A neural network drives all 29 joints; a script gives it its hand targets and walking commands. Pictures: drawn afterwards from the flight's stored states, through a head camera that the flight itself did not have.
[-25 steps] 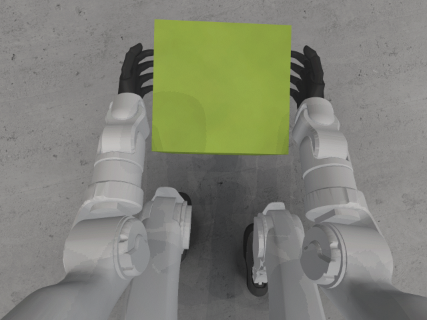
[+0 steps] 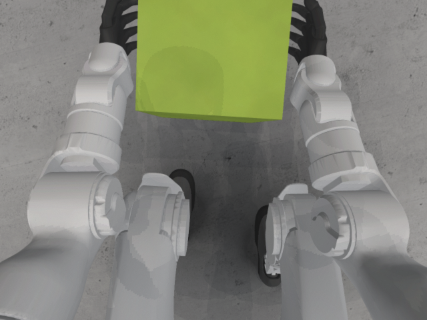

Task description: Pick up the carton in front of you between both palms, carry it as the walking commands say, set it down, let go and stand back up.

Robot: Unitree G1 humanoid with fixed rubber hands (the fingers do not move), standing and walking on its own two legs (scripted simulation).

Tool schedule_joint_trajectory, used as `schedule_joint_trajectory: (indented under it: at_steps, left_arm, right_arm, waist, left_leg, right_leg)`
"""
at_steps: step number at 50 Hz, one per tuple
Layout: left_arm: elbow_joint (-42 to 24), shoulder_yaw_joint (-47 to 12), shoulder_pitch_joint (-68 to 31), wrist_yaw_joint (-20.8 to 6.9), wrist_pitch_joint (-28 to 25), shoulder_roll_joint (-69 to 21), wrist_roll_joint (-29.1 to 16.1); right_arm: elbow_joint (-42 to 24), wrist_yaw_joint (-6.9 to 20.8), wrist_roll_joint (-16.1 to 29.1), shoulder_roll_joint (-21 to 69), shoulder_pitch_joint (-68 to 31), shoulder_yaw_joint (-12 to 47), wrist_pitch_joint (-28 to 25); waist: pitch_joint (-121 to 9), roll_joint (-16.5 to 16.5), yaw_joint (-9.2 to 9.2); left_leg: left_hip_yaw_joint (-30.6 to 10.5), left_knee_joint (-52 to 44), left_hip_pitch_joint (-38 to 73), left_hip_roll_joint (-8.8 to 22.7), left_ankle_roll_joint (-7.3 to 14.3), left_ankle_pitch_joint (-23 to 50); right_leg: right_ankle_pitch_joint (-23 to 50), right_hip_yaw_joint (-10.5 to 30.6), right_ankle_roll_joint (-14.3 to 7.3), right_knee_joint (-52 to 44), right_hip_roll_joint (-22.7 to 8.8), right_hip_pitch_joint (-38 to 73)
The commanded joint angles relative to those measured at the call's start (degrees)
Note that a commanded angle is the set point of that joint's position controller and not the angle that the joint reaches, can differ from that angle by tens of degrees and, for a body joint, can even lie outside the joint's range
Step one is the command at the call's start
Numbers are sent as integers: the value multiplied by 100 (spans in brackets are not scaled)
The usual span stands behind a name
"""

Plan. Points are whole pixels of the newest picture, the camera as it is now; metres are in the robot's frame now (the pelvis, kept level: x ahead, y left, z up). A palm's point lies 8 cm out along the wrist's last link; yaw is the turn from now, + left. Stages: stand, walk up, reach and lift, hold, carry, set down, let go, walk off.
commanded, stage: set down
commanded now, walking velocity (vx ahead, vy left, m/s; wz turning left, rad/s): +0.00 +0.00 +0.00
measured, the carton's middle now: (211, 64) +0.51 +0.09 -0.23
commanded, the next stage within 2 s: none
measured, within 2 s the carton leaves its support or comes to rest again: rests again in 0.48 s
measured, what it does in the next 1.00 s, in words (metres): stands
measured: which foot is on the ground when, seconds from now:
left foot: down 0.00-1.00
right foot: down 0.00-1.00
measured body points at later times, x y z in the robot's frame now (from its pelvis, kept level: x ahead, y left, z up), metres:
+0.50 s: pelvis -0.01 +0.00 -0.01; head +0.34 +0.02 +0.27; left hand +0.51 +0.24 -0.18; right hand +0.53 -0.07 -0.18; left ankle +0.14 +0.13 -0.35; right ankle +0.08 -0.11 -0.35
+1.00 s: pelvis -0.01 +0.01 -0.01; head +0.34 +0.02 +0.25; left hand +0.50 +0.24 -0.19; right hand +0.53 -0.08 -0.19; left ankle +0.14 +0.13 -0.35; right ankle +0.08 -0.11 -0.35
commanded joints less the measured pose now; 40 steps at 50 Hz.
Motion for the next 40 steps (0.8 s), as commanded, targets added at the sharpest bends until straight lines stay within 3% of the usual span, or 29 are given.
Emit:
schedule_joint_trajectory:
  at_steps: [1,7,16,26,40]
  left_arm:
    - [-683,-1823,-2657,-1558,-177,-5633,-474]
    - [-337,-1506,-2673,-1542,-291,-5362,-371]
    - [43,-1304,-2919,-1561,-443,-5003,-460]
    - [487,-1048,-3061,-1564,-462,-4270,-296]
    - [874,-762,-2911,-1441,-540,-3361,-81]
  right_arm:
    - [-435,1539,353,4921,-3266,2391,-146]
    - [-292,1598,352,4733,-3425,2244,-218]
    - [16,1562,169,4287,-3514,2007,-304]
    - [611,1647,-298,3723,-3115,1377,-220]
    - [1210,1652,-785,2892,-2535,724,-229]
  waist:
    - [-6375,-60,-28]
    - [-5921,-224,135]
    - [-5484,-397,85]
    - [-4445,-276,-114]
    - [-3583,-184,-424]
  left_leg:
    - [723,-210,4742,-514,24,1865]
    - [705,-161,4441,-463,100,1665]
    - [638,-106,4096,-416,135,1438]
    - [519,-207,3611,-389,187,741]
    - [274,-225,3286,-360,194,413]
  right_leg:
    - [1852,-230,-29,-1462,470,1896]
    - [1676,-190,-30,-1426,467,1657]
    - [1515,-168,-47,-1377,400,1567]
    - [993,-111,-136,-1376,329,1106]
    - [809,-80,-210,-1290,218,783]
